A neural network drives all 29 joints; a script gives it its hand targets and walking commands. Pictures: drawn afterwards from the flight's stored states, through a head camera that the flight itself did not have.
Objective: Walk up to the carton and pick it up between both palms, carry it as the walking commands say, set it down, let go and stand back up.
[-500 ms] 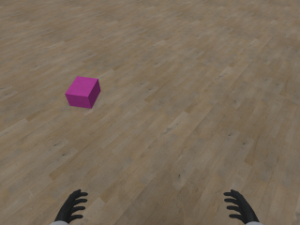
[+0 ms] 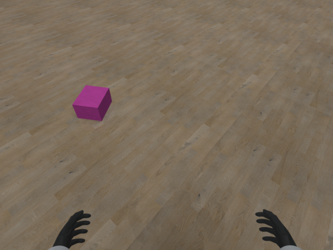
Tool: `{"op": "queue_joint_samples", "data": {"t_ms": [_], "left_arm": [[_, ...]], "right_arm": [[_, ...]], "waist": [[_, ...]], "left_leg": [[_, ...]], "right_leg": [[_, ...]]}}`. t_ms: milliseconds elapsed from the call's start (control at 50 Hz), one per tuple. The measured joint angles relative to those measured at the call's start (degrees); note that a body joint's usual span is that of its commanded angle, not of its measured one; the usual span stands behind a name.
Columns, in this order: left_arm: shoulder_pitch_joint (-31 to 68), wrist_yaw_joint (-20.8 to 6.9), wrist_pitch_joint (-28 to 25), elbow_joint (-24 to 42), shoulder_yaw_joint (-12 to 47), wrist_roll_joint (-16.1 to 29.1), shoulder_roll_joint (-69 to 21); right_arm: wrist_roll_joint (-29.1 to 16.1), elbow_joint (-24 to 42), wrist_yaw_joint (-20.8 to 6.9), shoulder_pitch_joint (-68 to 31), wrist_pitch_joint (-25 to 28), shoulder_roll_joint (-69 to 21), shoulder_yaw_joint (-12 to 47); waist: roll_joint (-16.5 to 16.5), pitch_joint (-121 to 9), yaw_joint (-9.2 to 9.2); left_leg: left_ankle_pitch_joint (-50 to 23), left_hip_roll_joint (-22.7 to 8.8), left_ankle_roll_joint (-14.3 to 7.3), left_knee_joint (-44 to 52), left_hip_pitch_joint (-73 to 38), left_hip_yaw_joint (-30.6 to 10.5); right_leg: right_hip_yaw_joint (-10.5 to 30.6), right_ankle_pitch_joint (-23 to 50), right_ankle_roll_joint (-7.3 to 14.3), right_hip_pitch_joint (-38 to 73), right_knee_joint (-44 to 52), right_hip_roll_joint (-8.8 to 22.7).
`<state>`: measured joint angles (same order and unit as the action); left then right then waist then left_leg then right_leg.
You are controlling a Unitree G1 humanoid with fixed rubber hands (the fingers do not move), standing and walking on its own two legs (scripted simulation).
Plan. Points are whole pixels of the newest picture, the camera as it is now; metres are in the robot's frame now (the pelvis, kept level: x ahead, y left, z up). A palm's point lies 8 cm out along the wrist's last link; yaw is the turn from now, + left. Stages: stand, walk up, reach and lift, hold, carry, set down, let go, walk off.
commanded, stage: stand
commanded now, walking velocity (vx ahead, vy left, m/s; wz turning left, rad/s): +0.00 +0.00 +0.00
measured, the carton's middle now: (93, 102) +1.33 +0.62 -0.68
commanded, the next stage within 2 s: walk up in 0.66 s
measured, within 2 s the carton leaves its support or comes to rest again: neither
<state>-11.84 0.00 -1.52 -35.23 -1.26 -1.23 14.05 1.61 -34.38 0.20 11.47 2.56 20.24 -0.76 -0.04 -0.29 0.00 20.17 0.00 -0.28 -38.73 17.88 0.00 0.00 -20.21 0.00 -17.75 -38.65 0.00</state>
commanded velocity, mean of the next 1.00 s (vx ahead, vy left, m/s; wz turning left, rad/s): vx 0.08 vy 0.04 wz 0.09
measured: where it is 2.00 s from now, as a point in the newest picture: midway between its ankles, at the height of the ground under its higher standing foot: (132, 234)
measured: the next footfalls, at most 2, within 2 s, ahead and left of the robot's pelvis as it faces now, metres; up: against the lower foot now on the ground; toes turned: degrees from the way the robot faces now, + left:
left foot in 1.24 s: +0.09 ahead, +0.22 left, +0.00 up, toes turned +7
right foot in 1.86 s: +0.50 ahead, +0.10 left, +0.00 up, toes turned +16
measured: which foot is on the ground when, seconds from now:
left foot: down 0.00-0.88, up 0.90-1.00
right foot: down 0.00-1.00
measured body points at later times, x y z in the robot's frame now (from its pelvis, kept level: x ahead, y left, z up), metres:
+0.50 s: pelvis -0.02 +0.00 +0.00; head -0.03 +0.00 +0.45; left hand +0.14 +0.25 -0.09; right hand +0.16 -0.28 -0.06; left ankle +0.01 +0.12 -0.72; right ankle +0.00 -0.12 -0.72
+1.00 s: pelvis -0.02 +0.02 +0.00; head -0.03 +0.01 +0.45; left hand +0.10 +0.28 -0.09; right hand +0.16 -0.26 -0.07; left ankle +0.01 +0.15 -0.68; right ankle +0.00 -0.12 -0.72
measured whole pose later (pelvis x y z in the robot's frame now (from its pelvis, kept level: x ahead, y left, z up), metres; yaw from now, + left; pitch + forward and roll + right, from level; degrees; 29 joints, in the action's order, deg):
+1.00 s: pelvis -0.02 +0.02 +0.00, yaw +3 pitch -2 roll +2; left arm -14.7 1.6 -0.2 -38.9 -1.3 -1.2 14.2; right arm 1.9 -34.4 -4.9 11.5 -2.6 20.1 -2.1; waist 0.5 -0.2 -0.1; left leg 20.1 0.3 0.5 -54.6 26.5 0.1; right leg -0.7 -19.8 -0.3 -17.2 -38.4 4.5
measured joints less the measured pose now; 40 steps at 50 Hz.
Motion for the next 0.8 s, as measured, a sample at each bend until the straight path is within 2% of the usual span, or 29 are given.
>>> {"op": "queue_joint_samples", "data": {"t_ms": [800], "left_arm": [[0.0,-0.55,0.0,-3.3,0.0,0.0,0.18]], "right_arm": [[0.0,0.0,-0.21,0.0,0.18,0.74,0.0]], "waist": [[0.0,0.0,0.0]], "left_leg": [[-1.78,0.0,-0.02,0.0,0.0,0.0]], "right_leg": [[0.0,1.8,0.0,0.0,0.0,0.0]]}}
